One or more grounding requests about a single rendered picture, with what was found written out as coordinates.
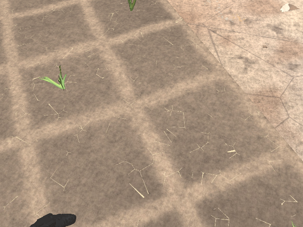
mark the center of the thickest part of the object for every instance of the robot left hand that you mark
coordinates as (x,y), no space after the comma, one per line
(59,220)

